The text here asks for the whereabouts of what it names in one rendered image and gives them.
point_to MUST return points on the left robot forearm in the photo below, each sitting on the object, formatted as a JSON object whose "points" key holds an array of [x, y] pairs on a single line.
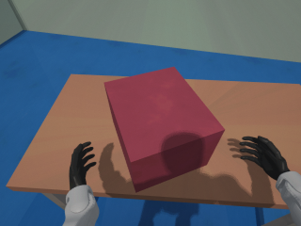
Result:
{"points": [[82, 208]]}

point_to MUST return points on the right robot forearm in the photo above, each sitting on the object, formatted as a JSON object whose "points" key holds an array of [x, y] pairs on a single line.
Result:
{"points": [[289, 185]]}

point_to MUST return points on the table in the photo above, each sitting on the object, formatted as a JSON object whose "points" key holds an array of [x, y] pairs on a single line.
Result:
{"points": [[81, 113]]}

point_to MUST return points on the left robot hand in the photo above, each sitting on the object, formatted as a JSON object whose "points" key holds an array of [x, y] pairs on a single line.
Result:
{"points": [[78, 170]]}

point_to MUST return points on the carton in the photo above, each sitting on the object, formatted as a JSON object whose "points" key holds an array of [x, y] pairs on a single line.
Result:
{"points": [[164, 129]]}

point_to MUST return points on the right robot hand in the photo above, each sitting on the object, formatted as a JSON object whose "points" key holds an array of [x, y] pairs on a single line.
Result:
{"points": [[269, 157]]}

